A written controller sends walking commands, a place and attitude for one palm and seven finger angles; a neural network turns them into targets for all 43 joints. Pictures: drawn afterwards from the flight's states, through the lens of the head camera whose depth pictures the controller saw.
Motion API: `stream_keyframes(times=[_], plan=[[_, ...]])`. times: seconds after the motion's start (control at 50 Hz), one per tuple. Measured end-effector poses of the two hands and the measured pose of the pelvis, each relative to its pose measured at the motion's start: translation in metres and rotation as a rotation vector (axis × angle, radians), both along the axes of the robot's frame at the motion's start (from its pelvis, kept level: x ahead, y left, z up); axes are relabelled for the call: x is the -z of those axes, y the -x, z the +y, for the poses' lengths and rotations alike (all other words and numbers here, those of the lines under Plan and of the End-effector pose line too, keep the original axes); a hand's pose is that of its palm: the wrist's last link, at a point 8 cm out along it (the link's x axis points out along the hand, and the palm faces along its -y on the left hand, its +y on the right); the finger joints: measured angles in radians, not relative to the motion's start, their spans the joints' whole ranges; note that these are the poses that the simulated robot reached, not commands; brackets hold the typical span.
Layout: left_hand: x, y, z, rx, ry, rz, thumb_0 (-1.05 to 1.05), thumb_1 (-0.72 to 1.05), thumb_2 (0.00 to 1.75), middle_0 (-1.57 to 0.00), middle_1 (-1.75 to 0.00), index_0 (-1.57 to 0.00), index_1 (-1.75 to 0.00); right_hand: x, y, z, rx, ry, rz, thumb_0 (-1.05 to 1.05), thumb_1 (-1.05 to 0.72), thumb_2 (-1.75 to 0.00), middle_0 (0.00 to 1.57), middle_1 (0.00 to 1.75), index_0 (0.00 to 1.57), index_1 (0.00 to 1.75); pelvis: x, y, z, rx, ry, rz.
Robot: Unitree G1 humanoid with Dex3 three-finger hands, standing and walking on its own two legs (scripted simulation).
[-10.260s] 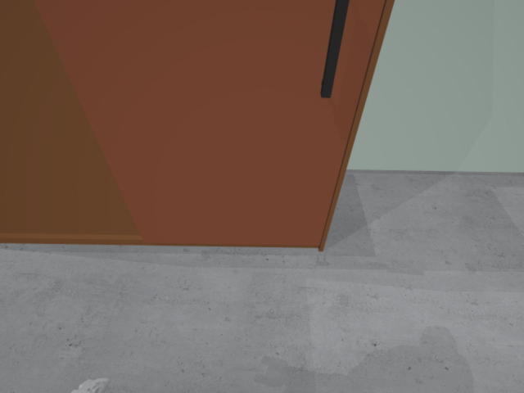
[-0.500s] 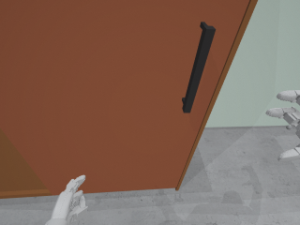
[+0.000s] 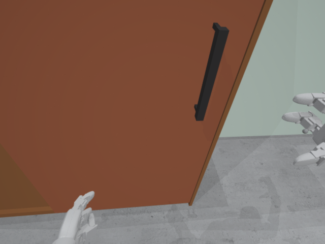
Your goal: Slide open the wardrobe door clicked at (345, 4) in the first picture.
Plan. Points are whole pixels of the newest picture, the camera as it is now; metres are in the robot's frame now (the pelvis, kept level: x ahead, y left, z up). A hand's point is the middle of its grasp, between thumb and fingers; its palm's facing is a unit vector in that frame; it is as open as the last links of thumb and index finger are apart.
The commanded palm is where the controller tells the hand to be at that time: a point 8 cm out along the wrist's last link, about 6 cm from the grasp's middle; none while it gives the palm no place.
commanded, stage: move the hooked fingers beside the handle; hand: right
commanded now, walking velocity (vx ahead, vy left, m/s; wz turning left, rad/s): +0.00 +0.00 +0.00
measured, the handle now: (206, 77) +0.51 -0.11 +0.19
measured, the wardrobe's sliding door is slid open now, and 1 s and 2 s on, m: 0.00 0.00 0.00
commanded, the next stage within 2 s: none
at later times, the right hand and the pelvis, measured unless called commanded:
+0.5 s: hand (270, 108) +0.36 -0.23 +0.20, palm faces -0.04 +1.00 -0.07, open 14.0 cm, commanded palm +0.34 -0.27 +0.21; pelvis +0.01 +0.00 +0.00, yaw +1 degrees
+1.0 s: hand (250, 95) +0.41 -0.20 +0.21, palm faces -0.06 +1.00 -0.04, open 14.0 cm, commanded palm +0.39 -0.25 +0.21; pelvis +0.01 +0.00 +0.00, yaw +1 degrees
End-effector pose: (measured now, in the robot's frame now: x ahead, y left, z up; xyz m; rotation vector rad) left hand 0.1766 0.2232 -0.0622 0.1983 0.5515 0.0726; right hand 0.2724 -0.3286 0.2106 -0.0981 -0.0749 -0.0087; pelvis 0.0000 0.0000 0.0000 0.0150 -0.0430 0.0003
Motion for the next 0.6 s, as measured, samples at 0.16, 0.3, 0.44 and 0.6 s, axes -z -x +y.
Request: stream_keyframes(times=[0.16, 0.3, 0.44, 0.6], plan=[[0.004, 0.01, 0.0, -0.027, -0.002, 0.027, 0.01, 0.9, 0.89, -0.2, -0.3, -0.2, -0.3, -0.001, -0.033, 0.022, -0.049, -0.005, -0.001, -0.01, 0.5, -0.3, 0.3, 1.2, 0.3, 1.2, 0.0, 0.0, -0.004, -0.002, 0.004, 0.011], [0.009, 0.019, 0.001, -0.057, 0.015, 0.059, 0.01, 0.9, 0.89, -0.2, -0.3, -0.2, -0.3, -0.001, -0.056, 0.037, -0.065, -0.013, 0.003, -0.01, 0.5, -0.3, 0.3, 1.2, 0.3, 1.2, -0.001, -0.005, -0.006, -0.017, 0.007, 0.028], [0.014, 0.022, 0.006, -0.076, 0.008, 0.101, 0.01, 0.9, 0.89, -0.2, -0.3, -0.2, -0.3, 0.005, -0.07, 0.039, -0.039, -0.022, 0.037, -0.01, 0.5, -0.3, 0.3, 1.2, 0.3, 1.2, -0.002, -0.009, -0.005, -0.019, 0.007, 0.039], [0.014, 0.017, 0.012, -0.085, -0.005, 0.115, 0.01, 0.9, 0.89, -0.2, -0.3, -0.2, -0.3, 0.002, -0.081, 0.049, -0.059, -0.033, 0.016, -0.01, 0.5, -0.3, 0.3, 1.2, 0.3, 1.2, -0.002, -0.013, -0.003, -0.016, 0.006, 0.045]])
